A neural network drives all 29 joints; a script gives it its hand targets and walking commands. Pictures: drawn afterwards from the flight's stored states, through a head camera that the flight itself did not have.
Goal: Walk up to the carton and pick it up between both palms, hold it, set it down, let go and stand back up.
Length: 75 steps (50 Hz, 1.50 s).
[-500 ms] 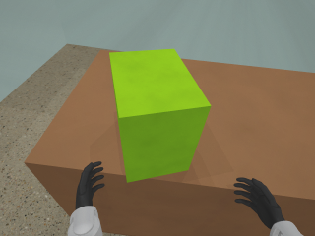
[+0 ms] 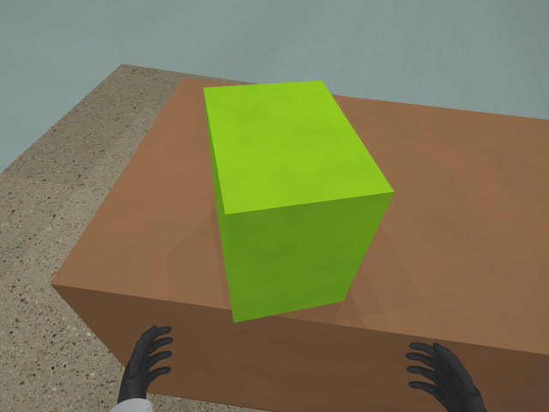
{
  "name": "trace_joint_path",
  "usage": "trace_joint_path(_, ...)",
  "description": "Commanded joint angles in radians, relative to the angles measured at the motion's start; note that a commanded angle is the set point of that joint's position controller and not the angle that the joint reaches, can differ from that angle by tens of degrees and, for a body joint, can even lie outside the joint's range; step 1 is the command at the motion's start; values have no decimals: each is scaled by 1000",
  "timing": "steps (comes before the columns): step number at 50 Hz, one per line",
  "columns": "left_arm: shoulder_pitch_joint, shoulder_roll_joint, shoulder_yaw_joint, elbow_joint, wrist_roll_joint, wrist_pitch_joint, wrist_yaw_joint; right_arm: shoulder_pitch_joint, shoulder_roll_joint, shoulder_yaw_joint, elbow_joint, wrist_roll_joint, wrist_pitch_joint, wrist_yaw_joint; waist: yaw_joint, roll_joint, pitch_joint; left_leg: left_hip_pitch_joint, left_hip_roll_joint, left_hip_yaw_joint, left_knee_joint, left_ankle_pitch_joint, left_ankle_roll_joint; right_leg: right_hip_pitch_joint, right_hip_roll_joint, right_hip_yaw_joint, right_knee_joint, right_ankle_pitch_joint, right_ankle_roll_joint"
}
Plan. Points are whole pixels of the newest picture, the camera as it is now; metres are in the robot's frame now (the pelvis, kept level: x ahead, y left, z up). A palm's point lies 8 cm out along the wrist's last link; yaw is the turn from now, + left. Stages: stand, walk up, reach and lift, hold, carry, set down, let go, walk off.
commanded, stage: set down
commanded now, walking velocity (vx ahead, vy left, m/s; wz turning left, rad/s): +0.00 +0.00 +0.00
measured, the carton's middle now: (277, 201) +0.43 +0.03 +0.08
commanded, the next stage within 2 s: let go in 0.84 s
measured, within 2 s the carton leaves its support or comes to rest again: neither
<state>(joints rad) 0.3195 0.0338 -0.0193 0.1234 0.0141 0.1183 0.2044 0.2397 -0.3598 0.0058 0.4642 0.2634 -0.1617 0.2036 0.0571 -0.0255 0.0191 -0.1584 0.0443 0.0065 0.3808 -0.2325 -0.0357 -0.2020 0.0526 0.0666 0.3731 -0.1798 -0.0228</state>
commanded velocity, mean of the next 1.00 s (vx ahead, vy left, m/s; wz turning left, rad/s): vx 0.00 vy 0.00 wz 0.00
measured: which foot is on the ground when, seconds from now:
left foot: down 0.00-1.00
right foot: down 0.00-1.00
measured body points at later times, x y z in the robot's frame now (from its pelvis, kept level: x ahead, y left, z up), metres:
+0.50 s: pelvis +0.01 +0.00 +0.00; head +0.02 +0.01 +0.45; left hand +0.17 +0.22 -0.07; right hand +0.19 -0.22 -0.07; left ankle -0.02 +0.14 -0.75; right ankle +0.01 -0.11 -0.75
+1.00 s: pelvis +0.00 +0.02 +0.00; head +0.01 +0.02 +0.45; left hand +0.16 +0.24 -0.09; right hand +0.16 -0.20 -0.10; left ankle -0.02 +0.14 -0.75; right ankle +0.01 -0.11 -0.75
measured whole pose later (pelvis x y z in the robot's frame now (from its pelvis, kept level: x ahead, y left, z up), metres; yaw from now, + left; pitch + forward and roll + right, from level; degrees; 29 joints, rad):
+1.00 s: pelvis +0.00 +0.02 +0.00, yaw +1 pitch -4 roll +0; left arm 0.19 0.19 -0.03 0.53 -0.03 0.12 0.04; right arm 0.19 -0.16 -0.05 0.74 -0.04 -0.19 0.04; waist 0.03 -0.01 0.08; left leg -0.07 0.02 0.01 0.39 -0.25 -0.01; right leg -0.11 0.02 0.05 0.37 -0.20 0.00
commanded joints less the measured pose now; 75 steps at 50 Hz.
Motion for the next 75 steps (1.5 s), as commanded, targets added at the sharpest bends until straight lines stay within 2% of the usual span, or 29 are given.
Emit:
trace_joint_path(1, -90, 28, -6, -139, -5, -69, -12, -98, -172, -74, -116, -4, -65, -5, 4, -32, -146, 45, -28, 41, -25, 234, -10, 46, -2, -15, -68, 111, -37)
trace_joint_path(6, -50, 64, 11, -20, 7, -68, -48, -83, -113, -72, -31, -72, -73, -41, -5, -47, -130, 42, -44, 51, -17, 240, -6, 80, -16, -13, -74, 181, -31)
trace_joint_path(9, -51, 65, 1, -95, -1, -100, -36, -79, -133, -91, -61, -61, -102, -39, 6, 17, -176, 88, -45, 39, -36, 334, -18, 93, -1, -43, -70, 255, -32)
trace_joint_path(10, -43, 69, 5, -25, 9, -83, -55, -72, -129, -73, -18, -82, -90, -51, -16, 5, -141, 95, -43, 44, -32, 321, -20, 85, -2, -42, -76, 254, -29)
trace_joint_path(12, -55, 81, 5, -31, -2, -86, -64, -64, -96, -72, -1, -85, -83, -61, 2, 3, -128, 82, -50, 48, -40, 305, -18, 93, -8, -34, -83, 253, -23)
trace_joint_path(15, -74, 98, 6, 45, -11, -71, -84, -66, -69, -69, 27, -116, -67, -76, -16, -31, -91, 90, -47, 49, -56, 241, -8, 61, -15, -33, -106, 151, -16)
trace_joint_path(18, -83, 112, 10, 40, -14, -66, -90, -78, -48, -65, 11, -117, -69, -86, 3, -12, -90, 92, -53, 52, -59, 254, -9, 81, -21, -36, -103, 183, -10)
trace_joint_path(19, -101, 127, 17, 73, -14, -59, -103, -65, -26, -53, 40, -126, -57, -95, -15, -28, -83, 79, -58, 51, -58, 238, -5, 93, -33, -23, -101, 198, -4)
trace_joint_path(21, -90, 134, 33, 14, -18, -85, -96, -77, -43, -72, -12, -131, -79, -97, 17, -7, -126, 102, -57, 56, -55, 267, -9, 101, -18, -38, -89, 212, -4)
trace_joint_path(23, -88, 158, 40, 69, -9, -73, -110, -64, -34, -74, 27, -159, -76, -113, -13, -14, -109, 85, -66, 56, -50, 252, -9, 119, -33, -26, -83, 260, 1)
trace_joint_path(24, -90, 156, 40, 82, -14, -77, -111, -81, -26, -72, 25, -157, -82, -116, 0, -11, -104, 95, -64, 60, -57, 260, -10, 112, -33, -33, -90, 258, 0)
trace_joint_path(26, -100, 166, 21, 139, -25, -63, -128, -79, -9, -72, 71, -177, -73, -127, -26, 12, -89, 111, -58, 58, -66, 238, -8, 102, -30, -34, -104, 211, -3)
trace_joint_path(27, -113, 164, 24, 87, -29, -76, -121, -89, -12, -81, 34, -179, -86, -123, -7, -4, -111, 114, -56, 63, -63, 254, -9, 91, -18, -46, -99, 198, 1)
trace_joint_path(29, -117, 191, 25, 147, -31, -68, -133, -70, 7, -76, 78, -202, -80, -134, -24, -21, -93, 108, -57, 63, -54, 233, -3, 98, -30, -35, -95, 190, 3)
trace_joint_path(32, -137, 191, 21, 109, -41, -84, -124, -92, 2, -97, 34, -207, -96, -125, -5, 10, -121, 112, -48, 57, -60, 241, -2, 94, -23, -58, -91, 163, -8)
trace_joint_path(33, -112, 195, 28, 178, -34, -66, -135, -85, 21, -75, 72, -217, -87, -139, -11, -12, -70, 95, -57, 69, -56, 219, -1, 92, -28, -40, -98, 168, -1)
trace_joint_path(34, -137, 206, 15, 252, -36, -45, -155, -69, 40, -77, 118, -242, -67, -151, -48, -13, -47, 90, -54, 62, -62, 165, 7, 71, -35, -39, -105, 118, -1)
trace_joint_path(36, -142, 207, 33, 167, -31, -64, -142, -84, 24, -85, 73, -237, -81, -144, -5, 6, -77, 91, -50, 62, -67, 191, 4, 104, -25, -56, -94, 119, -7)
trace_joint_path(38, -167, 221, 24, 194, -39, -48, -152, -104, 39, -92, 99, -255, -67, -154, -29, 16, -49, 94, -46, 61, -65, 172, 2, 90, -33, -54, -93, 93, -7)
trace_joint_path(42, -194, 241, 29, 291, -36, -27, -163, -110, 89, -79, 143, -285, -49, -167, -25, 21, -6, 49, -43, 65, -79, 74, 11, 106, -44, -51, -88, 17, -12)
trace_joint_path(47, -221, 261, 27, 232, -37, -41, -152, -133, 62, -106, 121, -302, -75, -174, -18, 62, -53, 69, -33, 58, -55, 183, -7, 124, -20, -68, -53, 83, -10)
trace_joint_path(48, -222, 256, 20, 281, -42, -34, -157, -133, 66, -111, 155, -308, -67, -173, -33, 68, -54, 66, -27, 46, -61, 168, -9, 128, -22, -67, -46, 79, -12)
trace_joint_path(58, -206, 268, 29, 275, -38, -40, -175, -151, 54, -92, 192, -299, -98, -189, -30, 30, -89, 107, -33, 70, -8, 330, -11, 132, -11, -78, -37, 180, -5)
trace_joint_path(64, -200, 270, 31, 283, -39, -40, -189, -152, 72, -81, 198, -298, -100, -193, -25, 30, -63, 96, -37, 76, -25, 287, -11, 142, -16, -89, -45, 179, 2)
trace_joint_path(68, -206, 275, 38, 259, -34, -43, -189, -144, 74, -86, 186, -295, -109, -197, -26, 48, -87, 108, -44, 77, -21, 280, -5, 144, -27, -81, -49, 193, 7)
trace_joint_path(69, -100, 420, 140, 423, 42, -110, -178, -69, -99, -97, 223, -285, 4, -208, -25, -30, -155, 90, 28, -42, 49, 348, 51, 92, -110, 11, 44, 304, -6)
trace_joint_path(70, -101, 426, 138, 436, 31, -138, -179, -51, -96, -104, 206, -278, 38, -210, -27, -44, -184, 82, 41, -34, 45, 322, 47, 140, -119, -1, 39, 288, 1)
trace_joint_path(73, -120, 415, 131, 461, 19, -165, -186, -47, -103, -107, 200, -271, 76, -211, -52, 30, -128, 61, 48, -54, 51, 253, 66, 79, -131, 36, 32, 215, -3)
trace_joint_path(75, -141, 396, 127, 485, 18, -175, -194, -47, -89, -100, 207, -271, 82, -213, -58, 21, -68, 17, 48, -71, 49, 206, 76, 66, -129, 30, 5, 158, 4)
